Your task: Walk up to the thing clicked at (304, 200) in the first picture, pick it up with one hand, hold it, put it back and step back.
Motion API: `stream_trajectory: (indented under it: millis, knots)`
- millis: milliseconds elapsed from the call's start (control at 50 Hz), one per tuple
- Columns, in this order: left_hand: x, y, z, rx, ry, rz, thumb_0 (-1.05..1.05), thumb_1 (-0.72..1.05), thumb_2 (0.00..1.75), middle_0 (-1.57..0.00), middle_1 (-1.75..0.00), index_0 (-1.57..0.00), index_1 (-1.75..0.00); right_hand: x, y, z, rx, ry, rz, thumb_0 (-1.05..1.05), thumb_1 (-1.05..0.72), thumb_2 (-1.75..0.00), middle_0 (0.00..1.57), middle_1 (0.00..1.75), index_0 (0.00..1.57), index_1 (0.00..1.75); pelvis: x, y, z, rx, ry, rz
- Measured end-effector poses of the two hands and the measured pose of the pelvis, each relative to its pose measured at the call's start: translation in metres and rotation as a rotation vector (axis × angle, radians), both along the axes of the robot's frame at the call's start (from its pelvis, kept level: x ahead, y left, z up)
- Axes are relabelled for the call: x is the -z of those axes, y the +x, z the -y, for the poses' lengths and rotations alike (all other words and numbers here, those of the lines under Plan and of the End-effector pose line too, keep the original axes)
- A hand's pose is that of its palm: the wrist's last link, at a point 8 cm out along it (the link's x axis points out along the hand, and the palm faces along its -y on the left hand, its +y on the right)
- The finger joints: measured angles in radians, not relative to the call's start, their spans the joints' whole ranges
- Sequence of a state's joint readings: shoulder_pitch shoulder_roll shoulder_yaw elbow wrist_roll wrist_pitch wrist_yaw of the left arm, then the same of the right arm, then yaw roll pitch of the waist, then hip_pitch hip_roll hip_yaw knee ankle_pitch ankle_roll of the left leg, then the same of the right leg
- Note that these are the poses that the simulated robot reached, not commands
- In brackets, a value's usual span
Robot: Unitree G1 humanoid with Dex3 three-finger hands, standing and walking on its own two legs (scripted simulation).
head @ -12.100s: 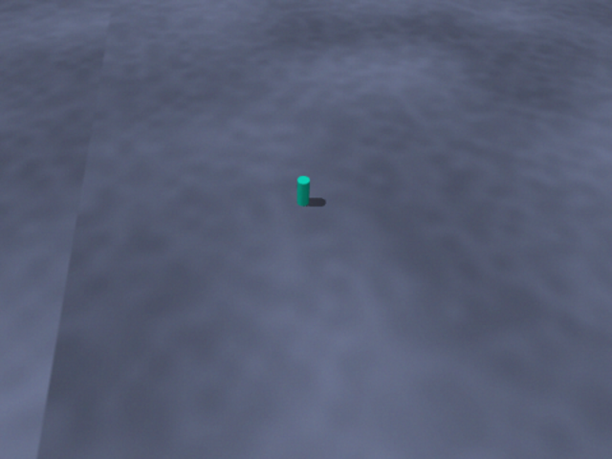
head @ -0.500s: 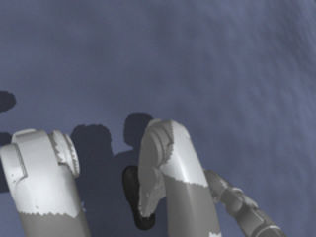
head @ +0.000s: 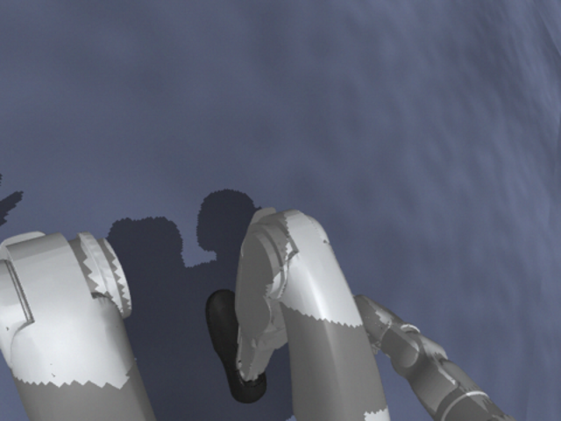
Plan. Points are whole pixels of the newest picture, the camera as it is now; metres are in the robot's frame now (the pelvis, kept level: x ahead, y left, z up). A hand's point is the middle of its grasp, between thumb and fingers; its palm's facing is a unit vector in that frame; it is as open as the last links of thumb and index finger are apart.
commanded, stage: close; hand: left
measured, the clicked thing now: out of the picture +0.40 +0.35 -0.20
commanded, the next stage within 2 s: settle in 0.30 s
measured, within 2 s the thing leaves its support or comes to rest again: leaves its support in 0.74 s
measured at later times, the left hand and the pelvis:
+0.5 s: hand out of the picture +0.40 +0.33 -0.18, palm faces +0.49 -0.87 -0.01, open 7.6 cm; pelvis +0.00 +0.00 +0.00, yaw -1 degrees
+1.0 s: hand out of the picture +0.39 +0.35 -0.11, palm faces +0.48 -0.88 +0.00, open 7.6 cm; pelvis +0.01 +0.00 +0.02, yaw +1 degrees
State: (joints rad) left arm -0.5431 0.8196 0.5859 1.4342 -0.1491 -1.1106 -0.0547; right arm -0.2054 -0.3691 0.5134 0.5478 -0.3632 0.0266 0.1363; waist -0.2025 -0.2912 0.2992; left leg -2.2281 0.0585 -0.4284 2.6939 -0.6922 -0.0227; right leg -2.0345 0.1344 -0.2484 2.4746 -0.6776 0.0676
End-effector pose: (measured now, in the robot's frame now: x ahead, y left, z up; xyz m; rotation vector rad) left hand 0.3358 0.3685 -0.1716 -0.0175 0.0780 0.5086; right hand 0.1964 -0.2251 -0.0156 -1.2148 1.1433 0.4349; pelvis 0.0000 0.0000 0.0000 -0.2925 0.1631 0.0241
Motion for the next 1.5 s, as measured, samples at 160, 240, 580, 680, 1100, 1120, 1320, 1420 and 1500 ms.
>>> stream_trajectory:
  millis: [160,240,580,680,1100,1120,1320,1420,1500]
  knots:
    - [0.003,0.006,0.002,-0.004,0.004,-0.003,-0.01,0.29,0.6,-0.56,-0.54,-0.57,-0.54,0.0,-0.008,0.0,0.012,-0.011,-0.023,-0.01,-0.86,-0.89,0.21,0.3,0.21,0.3,-0.001,0.0,-0.001,0.005,-0.007,0.001]
    - [0.003,0.007,0.0,-0.011,0.011,-0.004,-0.02,0.25,0.64,-0.61,-0.65,-0.66,-0.66,-0.001,-0.012,0.001,0.018,-0.017,-0.034,-0.01,-0.86,-0.89,0.21,0.3,0.21,0.3,-0.001,0.0,-0.001,0.006,-0.01,0.001]
    - [0.004,0.02,0.003,0.001,0.002,0.013,-0.03,-0.08,1.04,-0.77,-1.1,-0.84,-1.13,-0.003,-0.008,0.001,0.02,-0.027,-0.043,-0.01,-0.87,-0.89,0.21,0.3,0.21,0.3,-0.005,0.002,-0.002,0.013,-0.017,-0.013]
    - [0.003,0.018,0.006,0.014,-0.007,0.02,-0.03,-0.1,1.09,-0.77,-1.12,-0.84,-1.15,-0.004,-0.004,0.0,0.027,-0.024,-0.034,-0.01,-0.88,-0.9,0.21,0.3,0.21,0.3,-0.006,0.003,-0.002,0.011,-0.017,-0.019]
    - [-0.086,-0.002,-0.022,0.01,0.044,0.078,-0.02,-0.14,1.14,-0.81,-1.1,-0.88,-1.13,0.003,0.014,0.0,0.187,0.141,0.054,0.0,-0.88,-0.9,0.21,0.3,0.21,0.3,-0.024,0.007,0.006,-0.027,0.028,-0.137]
    - [-0.091,-0.003,-0.022,0.008,0.043,0.076,-0.02,-0.15,1.14,-0.81,-1.1,-0.88,-1.13,0.004,0.014,0.0,0.197,0.153,0.058,0.0,-0.88,-0.9,0.21,0.3,0.21,0.3,-0.025,0.007,0.006,-0.03,0.031,-0.146]
    - [-0.135,-0.014,-0.025,0.001,0.053,0.056,-0.02,-0.15,1.15,-0.82,-1.1,-0.89,-1.12,0.009,0.021,0.0,0.306,0.254,0.088,0.0,-0.88,-0.89,0.21,0.3,0.21,0.3,-0.04,0.011,0.012,-0.057,0.064,-0.227]
    - [-0.152,-0.017,-0.025,-0.008,0.052,0.044,-0.02,-0.15,1.15,-0.82,-1.09,-0.89,-1.12,0.011,0.025,0.003,0.348,0.287,0.097,0.0,-0.88,-0.89,0.21,0.3,0.21,0.3,-0.047,0.014,0.015,-0.068,0.081,-0.262]
    - [-0.165,-0.016,-0.024,-0.008,0.057,0.04,-0.02,-0.16,1.15,-0.82,-1.09,-0.89,-1.12,0.013,0.027,0.007,0.379,0.303,0.098,0.0,-0.88,-0.89,0.21,0.3,0.21,0.3,-0.052,0.016,0.017,-0.076,0.093,-0.288]
